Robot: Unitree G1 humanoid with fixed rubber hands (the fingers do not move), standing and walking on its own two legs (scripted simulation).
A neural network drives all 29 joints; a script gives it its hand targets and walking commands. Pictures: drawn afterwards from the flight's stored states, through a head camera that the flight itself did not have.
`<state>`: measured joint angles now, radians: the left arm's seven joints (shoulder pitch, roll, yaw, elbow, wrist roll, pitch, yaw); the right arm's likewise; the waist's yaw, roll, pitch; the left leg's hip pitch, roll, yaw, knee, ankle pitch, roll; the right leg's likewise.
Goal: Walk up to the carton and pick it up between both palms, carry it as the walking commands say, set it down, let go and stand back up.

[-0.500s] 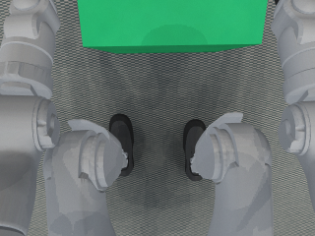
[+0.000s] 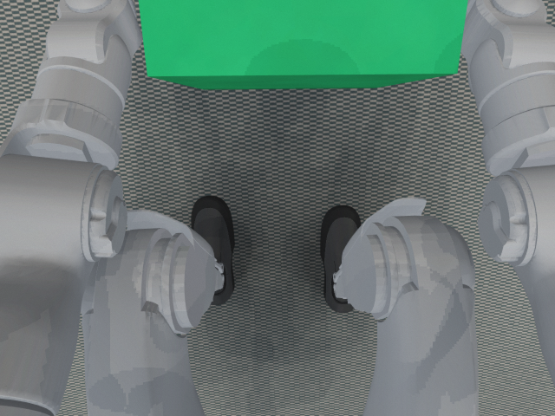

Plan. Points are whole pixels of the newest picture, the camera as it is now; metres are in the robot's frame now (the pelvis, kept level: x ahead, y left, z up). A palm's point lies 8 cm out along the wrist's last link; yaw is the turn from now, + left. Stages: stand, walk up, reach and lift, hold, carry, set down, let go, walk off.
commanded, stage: reach and lift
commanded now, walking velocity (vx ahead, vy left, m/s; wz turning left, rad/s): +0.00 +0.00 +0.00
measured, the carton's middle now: out of the picture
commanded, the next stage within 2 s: none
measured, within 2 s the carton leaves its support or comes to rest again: leaves its support in 0.96 s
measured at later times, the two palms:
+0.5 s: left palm out of the picture +0.56 +0.16 -0.18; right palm out of the picture +0.54 -0.21 -0.17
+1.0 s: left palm out of the picture +0.56 +0.17 -0.17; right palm out of the picture +0.55 -0.20 -0.17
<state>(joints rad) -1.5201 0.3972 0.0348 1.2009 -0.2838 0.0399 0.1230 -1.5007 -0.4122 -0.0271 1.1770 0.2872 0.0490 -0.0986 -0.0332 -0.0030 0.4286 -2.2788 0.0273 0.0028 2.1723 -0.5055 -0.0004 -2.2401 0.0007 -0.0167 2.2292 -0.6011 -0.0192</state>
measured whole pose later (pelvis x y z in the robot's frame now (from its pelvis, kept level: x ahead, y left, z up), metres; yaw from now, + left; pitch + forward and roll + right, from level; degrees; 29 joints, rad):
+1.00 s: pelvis +0.00 +0.00 -0.01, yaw +0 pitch +36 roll +1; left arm -1.47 0.39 0.08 1.09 -0.25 0.17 0.11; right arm -1.45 -0.39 -0.07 1.04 0.23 0.19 -0.08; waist -0.03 0.01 0.38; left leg -2.32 0.02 0.00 2.20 -0.50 0.00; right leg -2.28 0.00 -0.02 2.25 -0.59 -0.02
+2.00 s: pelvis +0.01 +0.00 +0.08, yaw +0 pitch +47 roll +0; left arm -1.21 0.20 0.40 0.75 0.07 0.36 0.03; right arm -1.19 -0.22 -0.39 0.73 -0.05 0.37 0.02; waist -0.02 0.01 -0.04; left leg -2.23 0.00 -0.01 1.88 -0.48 -0.01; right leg -2.19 0.01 -0.01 1.93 -0.56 -0.01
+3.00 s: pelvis +0.02 +0.01 +0.19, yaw -1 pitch +45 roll -1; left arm -0.96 0.07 0.46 0.63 0.18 0.42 -0.03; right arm -0.94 -0.11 -0.46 0.63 -0.16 0.41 0.09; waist -0.02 0.00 -0.21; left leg -1.87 0.00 -0.01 1.49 -0.41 0.00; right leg -1.84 0.02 0.00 1.52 -0.47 0.00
